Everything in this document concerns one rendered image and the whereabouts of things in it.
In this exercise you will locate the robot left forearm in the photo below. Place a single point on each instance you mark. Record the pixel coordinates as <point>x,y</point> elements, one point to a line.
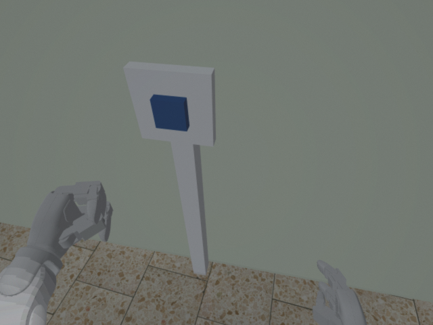
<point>26,286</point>

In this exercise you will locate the left robot hand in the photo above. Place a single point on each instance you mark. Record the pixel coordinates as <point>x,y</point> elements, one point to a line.
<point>51,228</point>

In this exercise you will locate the button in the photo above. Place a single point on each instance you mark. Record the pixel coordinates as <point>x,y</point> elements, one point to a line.
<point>170,112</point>

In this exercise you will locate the panel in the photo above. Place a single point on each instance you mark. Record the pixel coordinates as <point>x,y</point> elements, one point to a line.
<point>197,84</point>

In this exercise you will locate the right robot hand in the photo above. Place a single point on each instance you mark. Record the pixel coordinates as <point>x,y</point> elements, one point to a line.
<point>345,308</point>

